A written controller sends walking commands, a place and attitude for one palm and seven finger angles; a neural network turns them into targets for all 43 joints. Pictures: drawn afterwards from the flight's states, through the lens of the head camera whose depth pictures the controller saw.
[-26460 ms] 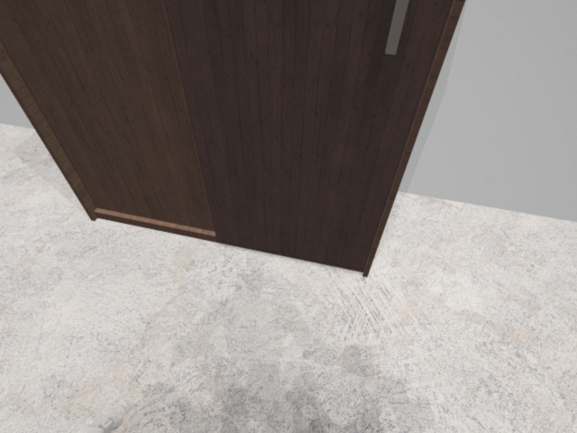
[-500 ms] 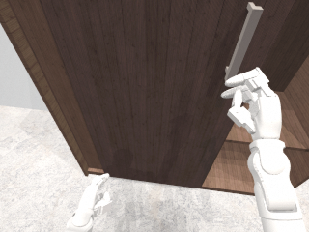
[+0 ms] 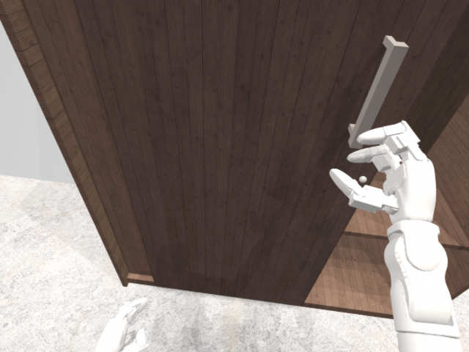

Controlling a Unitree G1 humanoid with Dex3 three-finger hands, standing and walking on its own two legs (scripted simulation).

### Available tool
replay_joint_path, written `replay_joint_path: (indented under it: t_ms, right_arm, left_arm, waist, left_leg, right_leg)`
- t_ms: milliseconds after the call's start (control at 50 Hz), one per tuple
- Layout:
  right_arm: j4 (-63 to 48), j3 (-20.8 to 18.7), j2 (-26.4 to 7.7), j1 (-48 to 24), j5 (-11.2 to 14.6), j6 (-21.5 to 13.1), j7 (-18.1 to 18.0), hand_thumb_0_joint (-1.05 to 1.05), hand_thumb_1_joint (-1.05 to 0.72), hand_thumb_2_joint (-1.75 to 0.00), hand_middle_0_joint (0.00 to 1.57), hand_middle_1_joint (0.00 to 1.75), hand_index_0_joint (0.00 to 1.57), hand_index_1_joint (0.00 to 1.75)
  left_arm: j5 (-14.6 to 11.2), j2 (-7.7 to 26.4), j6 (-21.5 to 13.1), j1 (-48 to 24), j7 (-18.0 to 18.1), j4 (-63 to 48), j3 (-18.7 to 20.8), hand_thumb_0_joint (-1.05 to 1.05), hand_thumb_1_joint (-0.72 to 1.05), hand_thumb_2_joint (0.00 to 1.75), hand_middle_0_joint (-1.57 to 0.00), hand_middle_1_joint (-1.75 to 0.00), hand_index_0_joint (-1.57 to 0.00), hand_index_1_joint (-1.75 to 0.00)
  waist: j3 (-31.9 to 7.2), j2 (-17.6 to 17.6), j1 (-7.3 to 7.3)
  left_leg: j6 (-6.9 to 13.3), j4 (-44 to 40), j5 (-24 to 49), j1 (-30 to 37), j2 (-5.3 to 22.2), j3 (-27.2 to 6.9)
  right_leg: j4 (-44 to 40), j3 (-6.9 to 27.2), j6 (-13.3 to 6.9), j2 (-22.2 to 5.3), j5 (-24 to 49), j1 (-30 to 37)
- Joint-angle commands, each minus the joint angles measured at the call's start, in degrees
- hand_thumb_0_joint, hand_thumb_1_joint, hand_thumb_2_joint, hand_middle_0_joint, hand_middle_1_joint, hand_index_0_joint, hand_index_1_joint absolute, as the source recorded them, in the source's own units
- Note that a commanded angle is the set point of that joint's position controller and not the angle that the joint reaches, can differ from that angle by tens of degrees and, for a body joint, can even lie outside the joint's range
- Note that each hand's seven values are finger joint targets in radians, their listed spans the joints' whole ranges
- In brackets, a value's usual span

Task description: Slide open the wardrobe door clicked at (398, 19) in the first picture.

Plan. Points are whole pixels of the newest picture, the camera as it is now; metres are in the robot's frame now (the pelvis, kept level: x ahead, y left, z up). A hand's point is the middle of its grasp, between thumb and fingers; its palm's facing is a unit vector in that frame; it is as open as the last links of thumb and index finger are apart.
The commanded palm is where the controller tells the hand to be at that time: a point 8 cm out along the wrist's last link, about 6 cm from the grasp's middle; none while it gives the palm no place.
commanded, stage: loosen the grip on the handle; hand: right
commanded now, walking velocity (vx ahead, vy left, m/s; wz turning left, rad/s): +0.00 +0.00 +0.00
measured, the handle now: (371, 95) +0.49 -0.20 +0.25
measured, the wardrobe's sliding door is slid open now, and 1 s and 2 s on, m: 0.47 0.47 0.47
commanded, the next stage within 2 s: slip the hand off the handle in 0.32 s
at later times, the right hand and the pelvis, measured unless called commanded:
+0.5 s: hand (345, 194) +0.31 -0.14 +0.18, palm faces +0.17 +0.98 -0.09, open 14.6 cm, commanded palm +0.27 -0.20 +0.16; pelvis +0.01 +0.03 -0.01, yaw -3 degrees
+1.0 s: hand (386, 209) +0.30 -0.20 +0.16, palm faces +0.17 +0.97 -0.14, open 14.7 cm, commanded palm +0.27 -0.26 +0.16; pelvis +0.00 +0.00 -0.01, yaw -3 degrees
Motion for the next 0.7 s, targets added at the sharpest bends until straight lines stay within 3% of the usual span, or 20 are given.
replay_joint_path:
  t_ms: [0, 20, 80, 100, 120, 140, 160, 200, 240, 280, 320, 380, 400, 420, 460, 520, 540, 580, 600, 680]
  right_arm:
    - [-14.4, -9.0, -12.16, -11.07, -0.24, -3.03, -3.2, 0.0, 0.55, -0.2, 0.4, 1.33, 0.4, 1.33]
    - [-16.38, -12.37, -15.7, -13.98, 0.15, -3.42, -4.44, 0.0, 0.55, -0.2, 0.38, 1.32, 0.38, 1.32]
    - [-20.61, -8.52, -11.01, -18.21, -0.13, -6.19, -6.39, 0.0, 0.55, -0.2, 0.34, 1.27, 0.34, 1.27]
    - [-22.25, -7.68, -10.93, -18.55, -0.8, -7.81, -6.73, 0.0, 0.55, -0.2, 0.33, 1.25, 0.33, 1.25]
    - [-11.31, 2.66, -0.24, -13.13, -2.42, -8.48, -6.1, 0.0, 0.55, -0.2, 0.32, 1.23, 0.32, 1.23]
    - [-12.19, 2.94, -0.51, -10.95, -1.93, -10.86, -5.54, 0.0, 0.55, -0.2, 0.3, 1.22, 0.3, 1.22]
    - [-13.62, 3.08, -1.95, -10.45, -2.6, -12.65, -4.76, 0.0, 0.55, -0.2, 0.29, 1.2, 0.29, 1.2]
    - [-14.11, 2.33, -5.24, -11.37, -3.93, -14.96, -3.34, 0.0, 0.55, -0.2, 0.26, 1.17, 0.26, 1.17]
    - [-14.68, -0.31, -8.75, -13.84, -4.11, -15.8, -2.21, 0.0, 0.55, -0.2, 0.25, 1.15, 0.25, 1.15]
    - [-11.88, -3.31, -10.33, -14.4, -2.44, -15.76, -1.18, 0.0, 0.55, -0.2, 0.25, 1.15, 0.25, 1.15]
    - [-10.02, -6.85, -11.78, -12.47, 0.18, -14.94, -0.42, 0.0, 0.55, -0.2, 0.25, 1.15, 0.25, 1.15]
    - [-8.95, -6.77, -9.46, -12.9, 3.17, -13.68, 0.05, 0.0, 0.55, -0.2, 0.25, 1.15, 0.25, 1.15]
    - [-8.77, 3.95, 1.4, -9.3, 2.99, -13.06, 0.76, 0.0, 0.55, -0.2, 0.25, 1.15, 0.25, 1.15]
    - [-9.06, 0.59, -1.74, -8.68, 2.8, -13.24, 0.22, 0.0, 0.55, -0.2, 0.25, 1.15, 0.25, 1.15]
    - [-8.21, -5.72, -9.13, -4.25, 1.4, -12.76, -1.0, 0.0, 0.55, -0.2, 0.25, 1.15, 0.25, 1.15]
    - [-7.29, -7.42, -11.55, -3.98, -1.1, -12.27, -2.29, 0.0, 0.55, -0.2, 0.25, 1.15, 0.25, 1.15]
    - [-8.93, -7.46, -11.56, -6.31, -1.04, -12.66, -2.43, 0.0, 0.55, -0.2, 0.25, 1.15, 0.25, 1.15]
    - [-11.19, -7.94, -11.17, -7.28, 0.12, -14.07, -2.06, 0.0, 0.55, -0.2, 0.25, 1.15, 0.25, 1.15]
    - [-11.63, -10.19, -12.96, -8.43, 0.99, -15.07, -1.86, 0.0, 0.55, -0.2, 0.25, 1.15, 0.25, 1.15]
    - [-11.74, -8.38, -11.79, -12.26, 2.29, -19.01, 0.66, 0.0, 0.55, -0.2, 0.25, 1.15, 0.25, 1.15]
  left_arm:
    - [0.33, 7.9, -1.77, -11.4, 0.45, -9.41, 3.79, 0.0, 0.9, 0.9, -0.2, -0.3, -0.2, -0.3]
    - [0.46, 7.58, -1.34, -12.03, 0.86, -8.67, 3.86, 0.0, 0.9, 0.9, -0.2, -0.3, -0.2, -0.3]
    - [0.65, 5.59, -1.4, -12.57, 0.65, -8.19, 3.78, 0.0, 0.9, 0.9, -0.2, -0.3, -0.2, -0.3]
    - [0.82, 5.49, -1.8, -11.78, 0.47, -7.82, 3.95, 0.0, 0.9, 0.9, -0.2, -0.3, -0.2, -0.3]
    - [1.62, 5.15, -1.76, -9.56, 0.02, -6.2, 3.86, 0.0, 0.9, 0.9, -0.2, -0.3, -0.2, -0.3]
    - [1.22, 6.22, -2.36, -7.48, -0.51, -5.88, 4.78, 0.0, 0.9, 0.9, -0.2, -0.3, -0.2, -0.3]
    - [1.29, 6.57, -2.66, -7.14, -0.75, -5.75, 5.06, 0.0, 0.9, 0.9, -0.2, -0.3, -0.2, -0.3]
    - [1.58, 7.19, -2.84, -6.73, -0.84, -5.84, 5.77, 0.0, 0.9, 0.9, -0.2, -0.3, -0.2, -0.3]
    - [1.51, 7.53, -2.54, -6.72, -0.71, -5.98, 6.04, 0.0, 0.9, 0.9, -0.2, -0.3, -0.2, -0.3]
    - [1.07, 7.21, -2.12, -6.78, -0.21, -5.61, 5.89, 0.0, 0.9, 0.9, -0.2, -0.3, -0.2, -0.3]
    - [0.52, 7.34, -1.64, -7.47, 0.26, -5.87, 5.88, 0.0, 0.9, 0.9, -0.2, -0.3, -0.2, -0.3]
    - [-0.24, 6.77, -1.38, -8.43, 0.77, -5.9, 5.45, 0.0, 0.9, 0.9, -0.2, -0.3, -0.2, -0.3]
    - [-0.5, 5.55, -1.71, -8.56, 0.35, -6.92, 4.94, 0.0, 0.9, 0.9, -0.2, -0.3, -0.2, -0.3]
    - [-0.76, 6.06, -2.18, -7.83, 0.19, -7.32, 5.45, 0.0, 0.9, 0.9, -0.2, -0.3, -0.2, -0.3]
    - [-0.2, 7.4, -1.9, -6.98, 0.32, -7.01, 5.65, 0.0, 0.9, 0.9, -0.2, -0.3, -0.2, -0.3]
    - [0.14, 7.2, -1.11, -7.02, 0.38, -7.54, 5.41, 0.0, 0.9, 0.9, -0.2, -0.3, -0.2, -0.3]
    - [0.15, 7.01, -1.01, -7.4, 0.4, -7.8, 5.43, 0.0, 0.9, 0.9, -0.2, -0.3, -0.2, -0.3]
    - [0.11, 6.69, -1.33, -7.88, 0.65, -7.93, 5.3, 0.0, 0.9, 0.9, -0.2, -0.3, -0.2, -0.3]
    - [0.04, 6.81, -1.6, -7.86, 0.88, -7.49, 5.5, 0.0, 0.9, 0.9, -0.2, -0.3, -0.2, -0.3]
    - [-0.14, 6.58, -2.98, -7.69, 1.27, -5.97, 5.24, 0.0, 0.9, 0.9, -0.2, -0.3, -0.2, -0.3]
  waist:
    - [-3.66, 11.59, -1.63]
    - [-4.13, 9.58, -2.05]
    - [-10.54, 1.49, -1.74]
    - [-12.45, -1.88, -1.35]
    - [-7.02, 0.49, 1.32]
    - [-6.55, 0.95, 1.71]
    - [-8.22, -1.33, 1.44]
    - [-11.83, -1.74, 1.22]
    - [-16.11, 0.84, 1.11]
    - [-15.99, 5.69, 0.69]
    - [-16.14, 7.99, -0.7]
    - [-14.81, 7.39, -1.38]
    - [-12.08, 6.69, -0.65]
    - [-12.22, 7.29, -0.58]
    - [-11.76, 5.29, -2.49]
    - [-9.5, 7.77, -2.28]
    - [-10.16, 6.34, -1.95]
    - [-11.37, 5.54, -2.05]
    - [-11.96, 5.81, -1.93]
    - [-12.22, 1.11, -0.81]
  left_leg:
    - [-1.3, -5.75, -0.88, -0.85, -0.11, -1.94]
    - [-1.36, -6.05, -0.92, -0.14, 0.06, -3.05]
    - [-0.98, -4.35, 5.42, 2.23, 0.51, -3.44]
    - [-0.84, -3.33, 8.75, 2.37, 0.32, -3.12]
    - [-1.27, -1.7, 8.8, -3.41, 0.19, -2.35]
    - [-1.54, -0.86, 9.32, -5.29, 0.34, -2.46]
    - [-1.45, -0.02, 10.3, -4.82, 0.48, -2.81]
    - [-1.71, 1.45, 12.32, -4.16, 0.84, -3.65]
    - [-2.39, 2.92, 15.95, -2.22, 1.58, -4.68]
    - [-3.19, 3.13, 17.26, -0.27, 2.2, -5.36]
    - [-3.7, 3.05, 18.56, 1.74, 2.71, -5.91]
    - [-3.69, 2.21, 17.5, 2.15, 3.23, -5.95]
    - [-3.6, 2.5, 17.7, -0.16, 2.99, -4.56]
    - [-3.62, 2.79, 18.73, -0.75, 2.84, -4.38]
    - [-3.32, 3.67, 19.47, -0.41, 2.81, -4.48]
    - [-3.39, 3.98, 16.51, -1.45, 2.65, -4.69]
    - [-3.09, 3.8, 15.09, -1.66, 2.53, -4.75]
    - [-2.98, 3.53, 14.41, -1.2, 2.2, -4.9]
    - [-2.97, 3.45, 14.14, -0.97, 1.99, -5.04]
    - [-2.12, 3.38, 10.81, -2.95, 0.93, -4.43]
  right_leg:
    - [-2.21, 3.08, -2.29, 1.11, 2.79, -1.55]
    - [-1.71, 2.89, -2.2, 1.35, 2.98, -1.18]
    - [0.78, 2.7, -1.81, 2.39, 7.02, 1.04]
    - [1.71, 2.69, -1.79, 2.71, 9.06, 2.41]
    - [3.65, 3.24, -1.85, 2.98, 7.91, -0.43]
    - [5.05, 4.3, -2.0, 2.8, 6.92, -1.63]
    - [5.47, 4.48, -2.09, 2.93, 6.97, -1.78]
    - [6.71, 4.47, -2.35, 3.32, 7.54, -2.26]
    - [7.91, 4.6, -2.48, 3.49, 8.15, -3.78]
    - [8.05, 5.01, -2.25, 3.47, 6.84, -6.13]
    - [7.87, 5.11, -2.05, 3.49, 5.94, -7.39]
    - [7.19, 5.11, -1.61, 3.5, 4.74, -7.54]
    - [7.09, 5.07, -1.61, 3.66, 5.22, -6.74]
    - [7.62, 5.31, -1.61, 3.23, 6.07, -6.24]
    - [7.42, 5.01, -1.54, 3.22, 6.27, -7.17]
    - [7.55, 4.67, -1.86, 3.22, 4.81, -9.4]
    - [7.41, 4.53, -1.87, 3.17, 4.75, -8.99]
    - [7.55, 4.38, -1.82, 3.17, 4.74, -8.08]
    - [7.85, 4.42, -1.7, 3.05, 4.74, -7.84]
    - [8.19, 4.49, -1.72, 3.14, 4.63, -6.52]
